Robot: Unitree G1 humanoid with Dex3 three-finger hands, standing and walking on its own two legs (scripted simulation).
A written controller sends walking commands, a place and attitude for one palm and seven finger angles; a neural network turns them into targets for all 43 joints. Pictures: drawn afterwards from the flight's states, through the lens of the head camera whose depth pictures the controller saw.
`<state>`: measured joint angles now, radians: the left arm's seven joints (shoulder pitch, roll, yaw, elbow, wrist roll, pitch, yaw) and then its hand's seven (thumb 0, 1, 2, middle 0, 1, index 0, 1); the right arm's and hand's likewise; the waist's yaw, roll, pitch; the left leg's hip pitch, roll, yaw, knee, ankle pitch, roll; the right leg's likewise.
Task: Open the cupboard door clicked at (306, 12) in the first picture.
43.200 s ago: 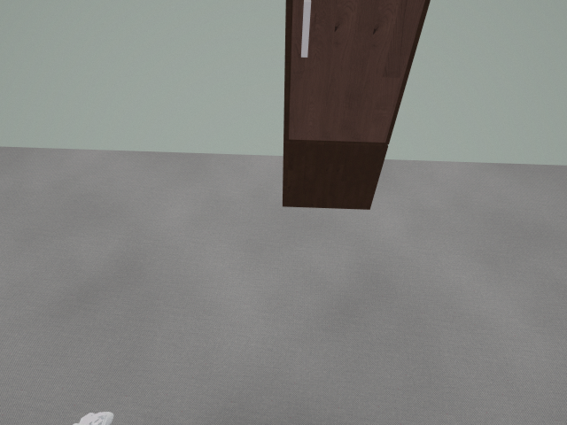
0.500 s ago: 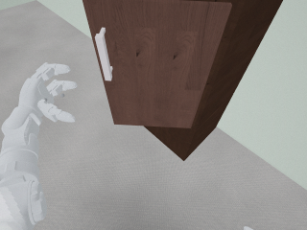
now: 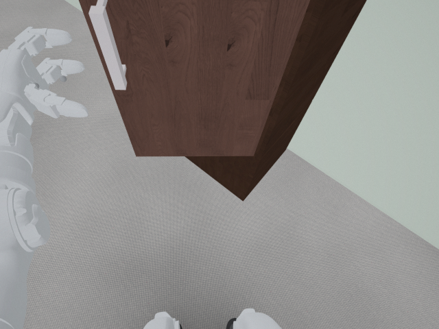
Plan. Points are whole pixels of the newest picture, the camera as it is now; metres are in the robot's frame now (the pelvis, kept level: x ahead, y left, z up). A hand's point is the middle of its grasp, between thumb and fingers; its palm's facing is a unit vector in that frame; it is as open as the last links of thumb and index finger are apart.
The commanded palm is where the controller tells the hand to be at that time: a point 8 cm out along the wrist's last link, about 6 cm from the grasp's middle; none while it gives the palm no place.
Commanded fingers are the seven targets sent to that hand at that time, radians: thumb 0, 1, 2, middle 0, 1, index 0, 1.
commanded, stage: move the hooked fingers beside the handle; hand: left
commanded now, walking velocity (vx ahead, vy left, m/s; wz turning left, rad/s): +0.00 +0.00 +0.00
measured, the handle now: (112, 46) +0.61 +0.15 +0.12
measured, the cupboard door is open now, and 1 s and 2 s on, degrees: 42 42 42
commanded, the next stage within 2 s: slide the fingers in behind the handle in 1.26 s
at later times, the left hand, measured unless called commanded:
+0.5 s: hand (79, 49) +0.59 +0.21 +0.13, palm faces -0.04 -1.00 +0.01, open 14.0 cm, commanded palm +0.56 +0.25 +0.13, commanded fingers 0.00 -0.50 0.30 -0.30 -1.20 -0.30 -1.20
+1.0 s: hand (76, 61) +0.55 +0.20 +0.13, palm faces -0.03 -1.00 +0.01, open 14.0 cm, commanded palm +0.54 +0.25 +0.12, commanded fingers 0.00 -0.50 0.30 -0.30 -1.20 -0.30 -1.20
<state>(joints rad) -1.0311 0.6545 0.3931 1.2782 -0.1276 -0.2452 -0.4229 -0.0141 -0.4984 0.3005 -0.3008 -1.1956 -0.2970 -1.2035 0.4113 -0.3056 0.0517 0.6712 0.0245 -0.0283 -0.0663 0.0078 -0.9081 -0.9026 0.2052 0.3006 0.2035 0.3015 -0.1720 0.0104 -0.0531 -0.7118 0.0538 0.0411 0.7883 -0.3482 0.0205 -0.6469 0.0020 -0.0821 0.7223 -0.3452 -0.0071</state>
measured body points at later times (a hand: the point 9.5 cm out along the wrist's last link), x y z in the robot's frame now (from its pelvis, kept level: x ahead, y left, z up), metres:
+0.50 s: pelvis +0.02 +0.01 -0.01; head +0.17 +0.02 +0.42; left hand +0.58 +0.26 +0.13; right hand -0.07 -0.25 -0.10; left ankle +0.01 +0.10 -0.71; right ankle +0.00 -0.12 -0.71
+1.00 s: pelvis +0.02 +0.00 +0.00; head +0.14 +0.02 +0.43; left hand +0.55 +0.26 +0.13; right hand +0.02 -0.27 -0.11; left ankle +0.01 +0.10 -0.71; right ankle +0.00 -0.12 -0.71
